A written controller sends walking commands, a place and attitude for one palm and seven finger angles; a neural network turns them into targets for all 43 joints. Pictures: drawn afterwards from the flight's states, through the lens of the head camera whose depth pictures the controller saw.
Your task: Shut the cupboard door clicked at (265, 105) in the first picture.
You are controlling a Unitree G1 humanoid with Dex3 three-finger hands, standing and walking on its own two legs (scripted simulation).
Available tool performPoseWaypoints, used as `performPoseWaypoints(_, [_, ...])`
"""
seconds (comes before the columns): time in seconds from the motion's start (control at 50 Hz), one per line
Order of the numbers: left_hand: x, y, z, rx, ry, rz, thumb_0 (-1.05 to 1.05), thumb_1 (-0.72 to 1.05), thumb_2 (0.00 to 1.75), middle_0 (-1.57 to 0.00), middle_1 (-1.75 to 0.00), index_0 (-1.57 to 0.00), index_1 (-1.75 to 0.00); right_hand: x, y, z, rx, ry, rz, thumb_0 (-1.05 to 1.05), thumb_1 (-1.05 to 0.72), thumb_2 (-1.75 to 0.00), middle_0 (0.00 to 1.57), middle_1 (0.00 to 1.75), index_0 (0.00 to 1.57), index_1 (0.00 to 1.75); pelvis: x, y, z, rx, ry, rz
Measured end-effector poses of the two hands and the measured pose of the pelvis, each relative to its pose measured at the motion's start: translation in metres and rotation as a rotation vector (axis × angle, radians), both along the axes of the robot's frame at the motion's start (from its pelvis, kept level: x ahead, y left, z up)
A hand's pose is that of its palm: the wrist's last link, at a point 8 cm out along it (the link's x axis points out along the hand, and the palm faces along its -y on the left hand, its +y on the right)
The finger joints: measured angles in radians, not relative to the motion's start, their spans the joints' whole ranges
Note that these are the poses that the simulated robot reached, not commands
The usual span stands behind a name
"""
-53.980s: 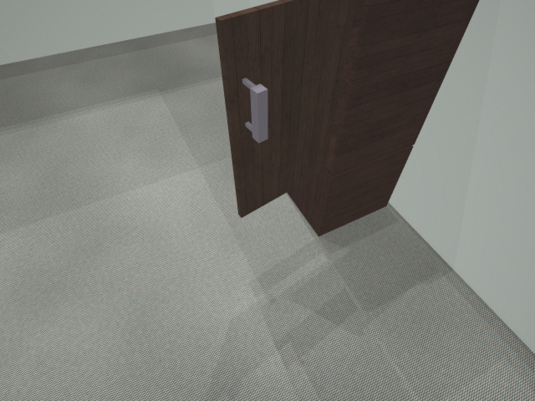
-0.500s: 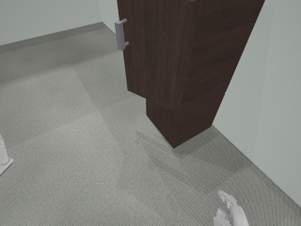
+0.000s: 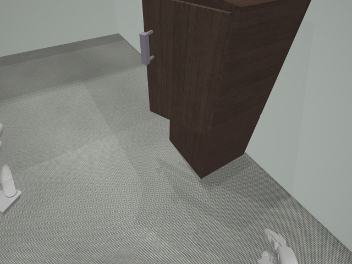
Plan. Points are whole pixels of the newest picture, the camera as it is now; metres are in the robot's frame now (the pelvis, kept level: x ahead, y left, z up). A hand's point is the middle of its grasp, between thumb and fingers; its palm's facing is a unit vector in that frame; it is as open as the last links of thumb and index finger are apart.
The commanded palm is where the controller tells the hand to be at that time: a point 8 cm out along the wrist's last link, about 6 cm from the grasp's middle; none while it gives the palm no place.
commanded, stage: stop stepping back and stand still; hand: left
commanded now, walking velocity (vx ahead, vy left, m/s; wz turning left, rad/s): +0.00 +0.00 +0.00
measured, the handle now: (148, 47) +0.93 +0.17 +0.06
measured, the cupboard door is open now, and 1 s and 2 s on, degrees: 26 26 26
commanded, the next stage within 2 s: let the arm hang, fingers relaxed in 0.20 s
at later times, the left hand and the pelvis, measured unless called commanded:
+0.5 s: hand out of the picture +0.13 +0.23 -0.09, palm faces +0.01 -0.93 -0.36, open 7.4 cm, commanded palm none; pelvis -0.02 +0.01 -0.01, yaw +1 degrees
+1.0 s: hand out of the picture -0.08 +0.20 -0.17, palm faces +0.02 -0.97 -0.25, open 7.4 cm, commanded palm none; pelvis -0.02 +0.00 +0.00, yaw +1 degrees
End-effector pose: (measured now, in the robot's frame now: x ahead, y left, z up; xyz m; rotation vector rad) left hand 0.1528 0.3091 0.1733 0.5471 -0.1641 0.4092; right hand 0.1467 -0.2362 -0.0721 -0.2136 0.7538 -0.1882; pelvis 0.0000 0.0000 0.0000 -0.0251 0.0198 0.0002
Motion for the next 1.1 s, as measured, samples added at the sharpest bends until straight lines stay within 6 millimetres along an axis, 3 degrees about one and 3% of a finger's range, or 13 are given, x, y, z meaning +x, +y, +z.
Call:
performPoseWaypoints(0.1, [-0.009, -0.003, -0.013, -0.074, 0.004, 0.029, 0.02, 0.89, 0.9, -0.21, -0.3, -0.21, -0.31, -0.009, 0.007, -0.005, -0.004, 0.026, 0.025, 0.01, -0.91, -0.9, 0.2, 0.3, 0.21, 0.3, -0.006, 0.002, 0.0, -0.002, -0.011, 0.01])
performPoseWaypoints(0.28, [-0.009, -0.005, 0.007, -0.02, -0.066, -0.013, 0.02, 0.89, 0.9, -0.21, -0.3, -0.21, -0.31, -0.01, 0.018, -0.002, 0.016, 0.003, 0.035, 0.01, -0.9, -0.9, 0.2, 0.3, 0.21, 0.3, -0.011, 0.004, 0.001, -0.005, -0.015, 0.013])
performPoseWaypoints(0.32, [-0.005, -0.001, 0.001, -0.003, -0.037, -0.02, 0.02, 0.89, 0.9, -0.21, -0.3, -0.21, -0.31, -0.008, 0.018, -0.005, 0.028, -0.008, 0.054, 0.01, -0.9, -0.9, 0.2, 0.3, 0.21, 0.3, -0.011, 0.005, 0.0, -0.008, -0.007, 0.017])
performPoseWaypoints(0.36, [0.007, 0.005, -0.039, -0.049, 0.135, -0.02, 0.01, 0.89, 0.9, -0.21, -0.3, -0.2, -0.31, -0.007, 0.014, -0.016, 0.041, 0.021, 0.104, 0.01, -0.9, -0.9, 0.2, 0.3, 0.21, 0.3, -0.015, 0.009, -0.002, -0.01, -0.003, 0.025])
performPoseWaypoints(0.4, [0.011, 0.006, -0.096, -0.14, 0.379, 0.001, 0.01, 0.89, 0.9, -0.2, -0.3, -0.2, -0.3, -0.009, 0.008, -0.029, 0.043, 0.061, 0.117, 0.01, -0.9, -0.9, 0.2, 0.3, 0.21, 0.3, -0.018, 0.013, -0.005, -0.008, 0.0, 0.024])
performPoseWaypoints(0.44, [0.0, -0.003, -0.157, -0.227, 0.631, 0.016, 0.01, 0.9, 0.9, -0.2, -0.3, -0.2, -0.3, -0.017, 0.001, -0.04, 0.042, 0.102, 0.101, 0.01, -0.9, -0.9, 0.2, 0.3, 0.21, 0.3, -0.021, 0.016, -0.008, -0.003, -0.003, 0.021])
performPoseWaypoints(0.54, [-0.07, -0.054, -0.273, -0.449, 1.102, 0.022, 0.01, 0.9, 0.9, -0.2, -0.3, -0.2, -0.3, -0.062, -0.013, -0.05, 0.014, 0.261, 0.049, 0.01, -0.91, -0.9, 0.2, 0.3, 0.21, 0.3, -0.025, 0.011, -0.009, 0.015, -0.02, 0.016])
performPoseWaypoints(0.58, [-0.105, -0.077, -0.302, -0.54, 1.236, 0.028, 0.01, 0.91, 0.9, -0.2, -0.3, -0.2, -0.3, -0.087, -0.016, -0.05, -0.003, 0.351, 0.032, 0.01, -0.91, -0.9, 0.2, 0.3, 0.21, 0.29, -0.025, 0.008, -0.008, 0.017, -0.026, 0.019])
performPoseWaypoints(0.62, [-0.134, -0.081, -0.318, -0.6, 1.301, 0.105, 0.0, 0.96, 0.9, -0.21, -0.3, -0.2, -0.3, -0.111, -0.018, -0.049, -0.016, 0.444, 0.014, 0.01, -0.91, -0.9, 0.2, 0.3, 0.2, 0.29, -0.025, 0.003, -0.007, 0.015, -0.028, 0.027])
performPoseWaypoints(0.74, [-0.206, -0.077, -0.327, -0.644, 1.5, 0.215, 0.0, 0.97, 0.9, -0.21, -0.3, -0.2, -0.3, -0.167, -0.017, -0.052, -0.01, 0.638, -0.045, 0.01, -0.91, -0.9, 0.2, 0.3, 0.2, 0.29, -0.024, -0.001, -0.002, 0.004, -0.028, 0.04])
performPoseWaypoints(0.86, [-0.245, -0.069, -0.311, -0.624, 1.595, 0.304, 0.01, 0.93, 0.9, -0.2, -0.3, -0.2, -0.3, -0.182, -0.004, -0.065, 0.052, 0.675, -0.072, 0.01, -0.91, -0.9, 0.2, 0.3, 0.2, 0.29, -0.023, 0.003, 0.001, 0.005, -0.038, 0.027])
performPoseWaypoints(0.96, [-0.244, -0.065, -0.305, -0.593, 1.591, 0.324, 0.01, 0.92, 0.9, -0.2, -0.3, -0.2, -0.3, -0.178, 0.009, -0.075, 0.105, 0.646, -0.076, 0.01, -0.91, -0.9, 0.2, 0.3, 0.2, 0.29, -0.022, 0.004, 0.001, 0.011, -0.051, 0.014])
performPoseWaypoints(1.1, [-0.211, -0.075, -0.311, -0.593, 1.517, 0.263, 0.01, 0.91, 0.9, -0.2, -0.3, -0.2, -0.3, -0.171, 0.021, -0.077, 0.134, 0.618, -0.078, 0.01, -0.91, -0.9, 0.2, 0.3, 0.2, 0.29, -0.02, 0.003, 0.002, 0.017, -0.059, 0.006])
